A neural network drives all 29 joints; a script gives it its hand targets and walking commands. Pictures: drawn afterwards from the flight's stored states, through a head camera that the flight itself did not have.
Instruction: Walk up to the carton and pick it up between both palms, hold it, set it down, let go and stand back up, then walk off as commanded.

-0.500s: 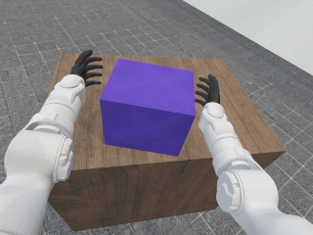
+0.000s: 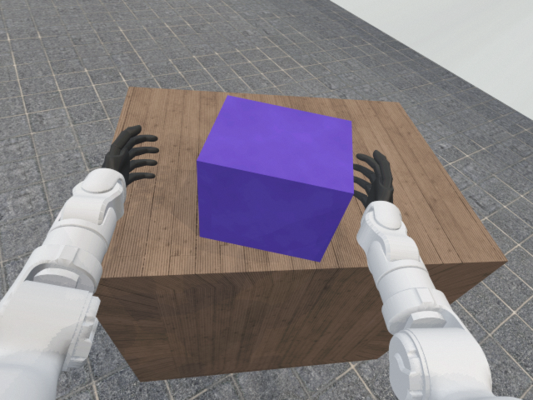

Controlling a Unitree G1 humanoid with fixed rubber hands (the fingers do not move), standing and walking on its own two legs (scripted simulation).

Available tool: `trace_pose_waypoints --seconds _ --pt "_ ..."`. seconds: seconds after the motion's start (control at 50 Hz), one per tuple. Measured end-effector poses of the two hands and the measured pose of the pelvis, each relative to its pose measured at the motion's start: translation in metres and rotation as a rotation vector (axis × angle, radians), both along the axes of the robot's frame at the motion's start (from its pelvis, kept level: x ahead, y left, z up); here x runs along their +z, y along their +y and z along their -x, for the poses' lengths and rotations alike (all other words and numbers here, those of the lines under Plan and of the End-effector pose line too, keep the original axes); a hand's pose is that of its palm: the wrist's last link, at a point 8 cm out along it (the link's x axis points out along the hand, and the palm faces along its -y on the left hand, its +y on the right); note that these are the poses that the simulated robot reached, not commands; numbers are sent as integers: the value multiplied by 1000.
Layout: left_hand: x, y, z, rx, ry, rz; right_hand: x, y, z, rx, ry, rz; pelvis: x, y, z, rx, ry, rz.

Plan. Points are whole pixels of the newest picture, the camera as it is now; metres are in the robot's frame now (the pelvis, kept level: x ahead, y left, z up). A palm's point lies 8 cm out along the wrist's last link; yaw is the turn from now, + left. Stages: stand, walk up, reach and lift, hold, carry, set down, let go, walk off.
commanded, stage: set down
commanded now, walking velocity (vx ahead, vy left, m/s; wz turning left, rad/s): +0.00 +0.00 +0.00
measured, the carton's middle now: (274, 179) +0.50 -0.06 +0.05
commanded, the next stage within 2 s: none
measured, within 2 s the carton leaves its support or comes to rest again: neither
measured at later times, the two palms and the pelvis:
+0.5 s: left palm (104, 207) +0.40 +0.21 +0.08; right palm (380, 227) +0.34 -0.19 +0.11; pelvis -0.01 +0.00 +0.00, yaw +0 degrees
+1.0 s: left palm (81, 222) +0.37 +0.23 +0.09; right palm (391, 246) +0.30 -0.19 +0.11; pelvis -0.02 +0.00 +0.00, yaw +0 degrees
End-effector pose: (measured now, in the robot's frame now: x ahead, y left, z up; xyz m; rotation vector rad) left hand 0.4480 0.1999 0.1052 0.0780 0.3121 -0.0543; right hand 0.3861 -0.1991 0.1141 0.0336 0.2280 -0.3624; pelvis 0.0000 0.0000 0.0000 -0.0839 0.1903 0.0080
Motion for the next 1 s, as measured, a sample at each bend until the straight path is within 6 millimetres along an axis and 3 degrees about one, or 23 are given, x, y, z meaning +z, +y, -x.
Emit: trace_pose_waypoints --seconds 0.32,0.62,0.76,1.0 --pt "-6 4 27 -24 13 4 13 4 21 20 -27 13 2 0 10 -1 -61 -7" --pt "-25 21 66 -15 33 10 -18 8 62 31 12 -30 4 1 15 3 -109 -10" --pt "-24 32 80 -11 48 4 -19 2 75 12 17 -38 3 3 19 2 -123 -11" --pt "-12 33 83 -30 27 9 -4 6 81 32 11 -32 4 3 20 -5 -176 -16"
